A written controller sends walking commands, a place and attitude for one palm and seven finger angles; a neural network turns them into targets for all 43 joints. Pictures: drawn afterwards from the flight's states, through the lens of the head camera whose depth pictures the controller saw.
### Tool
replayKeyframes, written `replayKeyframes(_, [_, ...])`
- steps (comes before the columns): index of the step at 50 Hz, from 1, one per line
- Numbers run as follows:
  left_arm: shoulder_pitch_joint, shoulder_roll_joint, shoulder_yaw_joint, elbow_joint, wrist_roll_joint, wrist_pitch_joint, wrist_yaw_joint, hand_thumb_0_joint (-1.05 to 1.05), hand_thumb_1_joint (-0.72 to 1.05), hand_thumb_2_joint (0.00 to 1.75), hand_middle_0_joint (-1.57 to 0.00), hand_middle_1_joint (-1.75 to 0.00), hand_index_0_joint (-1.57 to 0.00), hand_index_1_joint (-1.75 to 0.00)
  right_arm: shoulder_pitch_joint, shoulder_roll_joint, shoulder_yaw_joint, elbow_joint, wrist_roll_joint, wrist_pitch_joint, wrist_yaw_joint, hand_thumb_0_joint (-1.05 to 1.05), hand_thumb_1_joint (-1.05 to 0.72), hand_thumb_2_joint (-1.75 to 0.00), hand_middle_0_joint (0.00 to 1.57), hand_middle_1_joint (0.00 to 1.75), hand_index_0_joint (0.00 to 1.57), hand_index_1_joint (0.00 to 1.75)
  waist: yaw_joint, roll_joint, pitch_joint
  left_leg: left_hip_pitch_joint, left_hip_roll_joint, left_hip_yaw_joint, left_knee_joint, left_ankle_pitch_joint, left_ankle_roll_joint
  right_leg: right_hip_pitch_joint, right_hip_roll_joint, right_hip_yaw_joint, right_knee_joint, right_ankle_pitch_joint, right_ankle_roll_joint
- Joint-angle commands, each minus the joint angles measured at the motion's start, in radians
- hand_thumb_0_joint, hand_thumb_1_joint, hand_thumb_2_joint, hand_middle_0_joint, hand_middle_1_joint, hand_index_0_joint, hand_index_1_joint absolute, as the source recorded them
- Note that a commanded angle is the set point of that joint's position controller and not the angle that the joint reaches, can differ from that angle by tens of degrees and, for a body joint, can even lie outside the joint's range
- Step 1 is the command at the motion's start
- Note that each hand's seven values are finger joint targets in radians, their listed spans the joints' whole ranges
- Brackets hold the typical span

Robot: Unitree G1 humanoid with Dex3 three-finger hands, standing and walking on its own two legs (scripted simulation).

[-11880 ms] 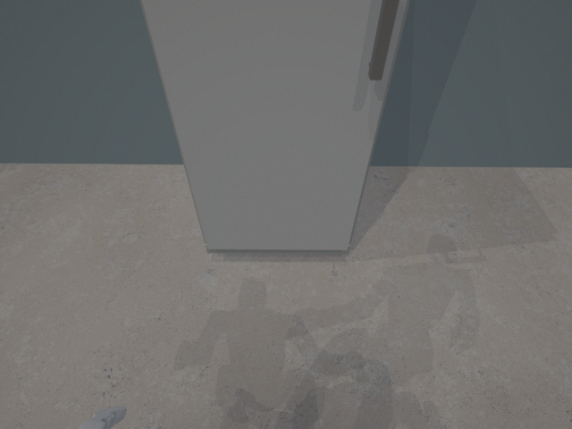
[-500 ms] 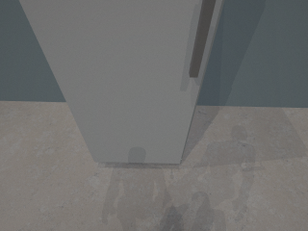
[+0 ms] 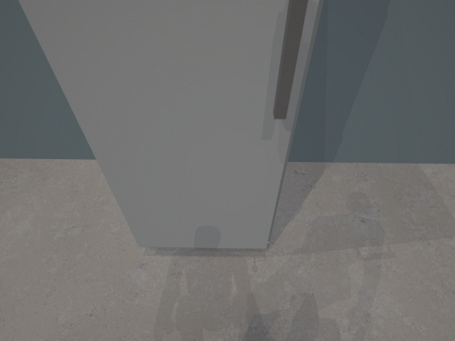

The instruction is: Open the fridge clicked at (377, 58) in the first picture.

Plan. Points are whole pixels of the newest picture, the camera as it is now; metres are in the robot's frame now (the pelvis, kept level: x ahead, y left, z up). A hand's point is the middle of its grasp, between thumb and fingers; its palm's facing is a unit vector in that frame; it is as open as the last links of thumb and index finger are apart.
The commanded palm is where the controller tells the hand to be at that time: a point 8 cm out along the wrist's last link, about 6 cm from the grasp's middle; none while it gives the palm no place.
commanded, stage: shuffle to correct the standing spot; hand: right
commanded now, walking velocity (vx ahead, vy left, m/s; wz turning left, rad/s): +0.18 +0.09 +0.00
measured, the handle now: (287, 51) +0.61 -0.09 +0.24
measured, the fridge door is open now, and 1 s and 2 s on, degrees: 0 0 0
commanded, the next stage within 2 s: come to a stop and stand still in 0.48 s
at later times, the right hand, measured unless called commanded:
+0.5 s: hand out of the picture +0.17 -0.14 -0.17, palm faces -0.03 +0.97 -0.23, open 7.3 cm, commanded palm none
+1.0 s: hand out of the picture +0.16 -0.11 -0.18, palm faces +0.10 +0.97 -0.20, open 7.3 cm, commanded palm none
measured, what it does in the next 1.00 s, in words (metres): walks ahead: left foot, then right foot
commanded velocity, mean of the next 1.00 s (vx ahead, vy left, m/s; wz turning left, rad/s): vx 0.01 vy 0.02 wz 0.00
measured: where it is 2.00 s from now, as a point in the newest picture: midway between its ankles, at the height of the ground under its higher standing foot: outside the picture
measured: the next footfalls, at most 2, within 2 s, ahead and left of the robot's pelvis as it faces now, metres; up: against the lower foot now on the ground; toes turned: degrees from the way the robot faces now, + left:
left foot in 0.50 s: +0.19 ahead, +0.19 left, +0.00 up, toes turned +9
right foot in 0.80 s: +0.22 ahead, +0.02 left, +0.00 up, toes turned -4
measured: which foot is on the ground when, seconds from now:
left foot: down 0.00-0.14, up 0.16-0.48, down 0.50-0.82, up 0.84-1.00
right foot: down 0.00-0.50, up 0.52-0.78, down 0.80-1.00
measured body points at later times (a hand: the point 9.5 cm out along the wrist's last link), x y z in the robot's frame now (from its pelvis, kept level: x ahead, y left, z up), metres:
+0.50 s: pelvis +0.09 +0.05 +0.00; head +0.13 +0.06 +0.45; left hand -0.02 +0.24 -0.15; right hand +0.17 -0.19 -0.15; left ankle +0.15 +0.19 -0.73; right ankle +0.01 -0.10 -0.73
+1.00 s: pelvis +0.17 +0.07 +0.00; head +0.22 +0.05 +0.45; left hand +0.31 +0.28 -0.13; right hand +0.16 -0.16 -0.16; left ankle +0.11 +0.20 -0.66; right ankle +0.19 -0.02 -0.73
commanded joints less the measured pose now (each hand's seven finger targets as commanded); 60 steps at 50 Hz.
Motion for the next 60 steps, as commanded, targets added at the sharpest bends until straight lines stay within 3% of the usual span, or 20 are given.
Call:
replayKeyframes(1, [0.005, 0.062, 0.023, -0.056, 0.0, -0.025, 0.007, 0.0, 0.9, 0.9, -0.2, -0.3, -0.2, -0.3, 0.127, -0.098, -0.032, 0.003, 0.0, -0.003, -0.006, 0.0, -0.9, -0.9, 0.2, 0.3, 0.2, 0.3, -0.002, 0.059, 0.208, -0.151, 0.194, -0.167, -0.141, 0.062, 0.068, -0.115, -0.066, 0.019, 0.032, -0.009, -0.003])
replayKeyframes(4, [0.07, 0.063, 0.026, -0.041, 0.001, -0.038, 0.013, 0.0, 0.9, 0.9, -0.2, -0.3, -0.2, -0.3, 0.125, -0.093, -0.035, 0.003, -0.001, -0.007, -0.005, 0.0, -0.9, -0.9, 0.2, 0.3, 0.2, 0.3, 0.035, 0.002, 0.152, -0.167, 0.163, -0.085, 0.026, 0.349, 0.053, 0.006, -0.082, 0.023, -0.015, 0.107, -0.024])
replayKeyframes(7, [0.356, 0.173, 0.054, 0.046, 0.013, -0.044, 0.037, 0.0, 0.9, 0.9, -0.2, -0.3, -0.2, -0.3, -0.024, -0.068, -0.024, -0.069, 0.0, -0.024, -0.002, 0.0, -0.9, -0.9, 0.2, 0.3, 0.2, 0.3, 0.129, -0.268, 0.085, -0.591, 0.014, 0.04, 0.658, -0.121, -0.017, 0.354, -0.416, 0.532, -0.241, 0.538, -0.25])
replayKeyframes(10, [0.257, 0.115, 0.039, 0.023, 0.006, -0.053, 0.04, 0.0, 0.9, 0.9, -0.2, -0.3, -0.2, -0.3, -0.081, -0.052, -0.042, -0.089, -0.009, -0.01, 0.009, 0.0, -0.9, -0.9, 0.2, 0.3, 0.2, 0.3, 0.065, -0.047, 0.16, -0.589, 0.124, -0.048, 0.731, -0.043, -0.029, 0.129, -0.416, 0.413, -0.297, 0.411, -0.224])
replayKeyframes(15, [0.139, 0.109, 0.045, -0.015, 0.006, -0.063, 0.027, 0.0, 0.9, 0.9, -0.2, -0.3, -0.2, -0.3, -0.1, -0.01, -0.049, -0.102, -0.008, 0.014, 0.036, 0.0, -0.9, -0.9, 0.2, 0.3, 0.2, 0.3, 0.015, -0.171, 0.144, -0.469, 0.144, 0.034, 0.509, 0.116, -0.064, -0.035, -0.271, 0.193, -0.381, 0.087, -0.139])
replayKeyframes(20, [0.179, 0.129, 0.065, -0.009, 0.017, -0.046, 0.019, 0.0, 0.9, 0.9, -0.2, -0.3, -0.2, -0.3, -0.22, -0.026, -0.059, -0.131, -0.009, 0.0, 0.042, 0.0, -0.9, -0.9, 0.2, 0.3, 0.2, 0.3, 0.052, -0.161, 0.127, -0.397, 0.111, 0.116, 0.24, 0.146, -0.082, 0.013, -0.264, 0.167, -0.317, 0.084, -0.113])
replayKeyframes(23, [0.181, 0.119, 0.068, -0.01, 0.014, -0.038, 0.012, 0.0, 0.9, 0.9, -0.2, -0.3, -0.2, -0.3, -0.131, -0.078, -0.073, -0.093, -0.008, -0.02, 0.038, 0.0, -0.9, -0.9, 0.2, 0.3, 0.2, 0.3, 0.005, -0.076, 0.047, -0.152, 0.071, 0.142, 0.034, 0.243, -0.077, -0.024, -0.202, 0.1, -0.141, 0.105, -0.043])
replayKeyframes(24, [0.188, 0.093, 0.062, -0.014, 0.007, -0.04, 0.005, 0.0, 0.9, 0.9, -0.2, -0.3, -0.2, -0.3, -0.039, -0.132, -0.084, -0.062, -0.008, -0.032, 0.03, 0.0, -0.9, -0.9, 0.2, 0.3, 0.2, 0.3, -0.04, 0.022, -0.02, 0.049, 0.158, 0.044, -0.013, 0.238, -0.046, -0.141, -0.157, 0.033, 0.021, 0.046, -0.004])
replayKeyframes(25, [0.196, 0.018, 0.045, -0.047, 0.002, -0.04, -0.004, 0.0, 0.9, 0.9, -0.2, -0.3, -0.2, -0.3, 0.058, -0.246, -0.108, -0.034, -0.011, -0.039, 0.015, 0.0, -0.9, -0.9, 0.2, 0.3, 0.2, 0.3, -0.074, 0.305, -0.104, 0.206, 0.403, -0.219, -0.095, 0.236, 0.043, -0.32, -0.053, -0.086, 0.283, -0.216, 0.043])
replayKeyframes(26, [0.111, 0.045, 0.05, -0.096, 0.0, -0.024, -0.001, 0.0, 0.9, 0.9, -0.2, -0.3, -0.2, -0.3, 0.103, -0.271, -0.109, -0.037, 0.003, -0.029, 0.004, 0.0, -0.9, -0.9, 0.2, 0.3, 0.2, 0.3, -0.103, 0.278, -0.106, 0.116, 0.493, -0.329, -0.177, 0.221, 0.104, -0.332, -0.069, -0.016, 0.495, -0.385, 0.033])
replayKeyframes(29, [0.033, 0.043, 0.059, -0.097, 0.009, -0.017, -0.01, 0.0, 0.9, 0.9, -0.2, -0.3, -0.2, -0.3, -0.072, -0.167, -0.086, -0.06, -0.005, -0.026, -0.001, 0.0, -0.9, -0.9, 0.2, 0.3, 0.2, 0.3, -0.038, 0.19, 0.076, -0.162, 0.413, -0.209, -0.218, 0.023, 0.102, -0.354, -0.159, 0.027, 0.594, -0.237, 0.03])
replayKeyframes(32, [0.051, -0.017, 0.045, -0.075, 0.004, -0.01, -0.014, 0.0, 0.9, 0.9, -0.2, -0.3, -0.2, -0.3, -0.127, -0.12, -0.061, -0.077, -0.014, -0.038, -0.007, 0.0, -0.9, -0.9, 0.2, 0.3, 0.2, 0.3, 0.008, 0.037, 0.086, -0.303, 0.37, -0.051, -0.198, 0.415, 0.082, -0.173, -0.136, -0.003, 0.384, -0.147, 0.059])
replayKeyframes(38, [0.054, 0.045, 0.058, -0.095, -0.005, 0.007, -0.001, 0.0, 0.9, 0.9, -0.2, -0.3, -0.2, -0.3, -0.118, -0.187, -0.076, -0.093, -0.005, -0.009, -0.016, 0.0, -0.9, -0.9, 0.2, 0.3, 0.2, 0.3, 0.015, 0.071, 0.003, -0.193, 0.325, -0.001, 0.035, 0.833, 0.055, 0.007, -0.066, -0.064, -0.034, 0.113, 0.075])
replayKeyframes(40, [0.023, 0.13, 0.078, -0.126, 0.0, 0.008, 0.007, 0.0, 0.9, 0.9, -0.2, -0.3, -0.2, -0.3, -0.107, -0.164, -0.077, -0.111, -0.001, 0.006, -0.015, 0.0, -0.9, -0.9, 0.2, 0.3, 0.2, 0.3, 0.011, -0.05, -0.036, -0.302, 0.251, 0.056, 0.119, 0.644, -0.021, 0.169, -0.187, 0.026, -0.064, 0.596, 0.023])
replayKeyframes(43, [-0.009, 0.198, 0.087, -0.153, 0.001, 0.011, 0.018, 0.0, 0.9, 0.9, -0.2, -0.3, -0.2, -0.3, -0.117, -0.123, -0.064, -0.121, -0.004, 0.03, -0.025, 0.0, -0.9, -0.9, 0.2, 0.3, 0.2, 0.3, 0.032, -0.31, -0.037, -0.402, 0.096, 0.052, 0.545, -0.187, -0.086, 0.177, -0.389, 0.198, -0.18, 1.055, -0.173])
replayKeyframes(48, [-0.106, 0.187, 0.094, -0.202, 0.005, 0.013, 0.023, 0.0, 0.9, 0.9, -0.2, -0.3, -0.2, -0.3, -0.106, -0.104, -0.074, -0.123, -0.008, 0.038, -0.019, 0.0, -0.9, -0.9, 0.2, 0.3, 0.2, 0.3, 0.012, -0.111, -0.079, -0.502, 0.091, -0.012, 0.672, -0.097, -0.098, 0.233, -0.342, 0.105, -0.13, 0.877, -0.177])
replayKeyframes(56, [-0.13, 0.185, 0.103, -0.197, 0.007, 0.02, 0.007, 0.0, 0.9, 0.9, -0.2, -0.3, -0.2, -0.3, -0.082, -0.095, -0.069, -0.156, -0.01, 0.031, -0.01, 0.0, -0.9, -0.9, 0.2, 0.3, 0.2, 0.3, 0.0, -0.189, -0.059, -0.284, 0.085, 0.056, 0.224, 0.039, -0.091, 0.082, -0.305, 0.105, -0.127, 0.553, -0.119])
replayKeyframes(57, [-0.224, 0.243, 0.12, -0.245, -0.028, -0.006, 0.009, 0.0, 0.9, 0.9, -0.2, -0.3, -0.2, -0.3, 0.027, -0.118, -0.046, -0.111, 0.007, 0.016, -0.037, 0.0, -0.9, -0.9, 0.2, 0.3, 0.2, 0.3, -0.063, -0.039, -0.197, -0.283, 0.152, -0.094, -0.026, 0.23, -0.061, 0.162, -0.312, 0.088, 0.113, 0.581, -0.058])
replayKeyframes(58, [-0.144, 0.131, 0.104, -0.293, -0.021, 0.006, -0.025, 0.0, 0.9, 0.9, -0.2, -0.3, -0.2, -0.3, -0.088, -0.197, -0.058, -0.209, -0.014, 0.003, -0.035, 0.0, -0.9, -0.9, 0.2, 0.3, 0.2, 0.3, -0.001, 0.247, -0.104, -0.227, 0.254, -0.229, -0.082, 0.327, -0.012, -0.129, -0.108, -0.028, 0.181, -0.009, 0.003])
replayKeyframes(60, [-0.143, 0.084, 0.089, -0.3, -0.003, 0.019, -0.036, 0.0, 0.9, 0.9, -0.2, -0.3, -0.2, -0.3, -0.101, -0.223, -0.05, -0.225, -0.018, -0.022, -0.035, 0.0, -0.9, -0.9, 0.2, 0.3, 0.2, 0.3, 0.006, 0.068, -0.079, -0.206, 0.323, -0.264, -0.031, 0.623, 0.113, -0.191, -0.038, 0.031, 0.362, -0.185, 0.026])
